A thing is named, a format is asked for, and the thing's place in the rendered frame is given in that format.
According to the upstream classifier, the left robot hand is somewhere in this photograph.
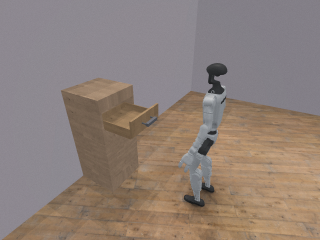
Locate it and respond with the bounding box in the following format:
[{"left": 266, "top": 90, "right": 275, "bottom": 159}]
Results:
[{"left": 178, "top": 153, "right": 194, "bottom": 173}]

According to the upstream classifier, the drawer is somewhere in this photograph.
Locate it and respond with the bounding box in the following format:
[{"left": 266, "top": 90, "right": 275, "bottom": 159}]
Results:
[{"left": 102, "top": 102, "right": 159, "bottom": 140}]

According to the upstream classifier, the cabinet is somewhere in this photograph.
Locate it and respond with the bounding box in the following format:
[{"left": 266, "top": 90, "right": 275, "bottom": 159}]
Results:
[{"left": 61, "top": 77, "right": 139, "bottom": 192}]

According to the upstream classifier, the left robot shin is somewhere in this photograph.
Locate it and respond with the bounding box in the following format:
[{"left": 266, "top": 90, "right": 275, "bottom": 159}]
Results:
[{"left": 189, "top": 172, "right": 202, "bottom": 201}]

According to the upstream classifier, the robot head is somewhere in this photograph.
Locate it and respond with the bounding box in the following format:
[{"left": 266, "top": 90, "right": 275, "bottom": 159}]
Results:
[{"left": 206, "top": 63, "right": 228, "bottom": 95}]

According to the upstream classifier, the left robot forearm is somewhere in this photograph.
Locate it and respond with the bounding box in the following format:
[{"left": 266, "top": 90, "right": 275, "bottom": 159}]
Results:
[{"left": 188, "top": 125, "right": 209, "bottom": 156}]

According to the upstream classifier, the handle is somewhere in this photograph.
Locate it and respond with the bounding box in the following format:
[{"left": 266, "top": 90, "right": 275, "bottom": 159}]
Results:
[{"left": 142, "top": 116, "right": 158, "bottom": 127}]

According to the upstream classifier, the left robot upper arm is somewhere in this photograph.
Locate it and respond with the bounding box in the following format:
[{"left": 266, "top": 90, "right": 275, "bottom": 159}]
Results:
[{"left": 199, "top": 94, "right": 216, "bottom": 133}]

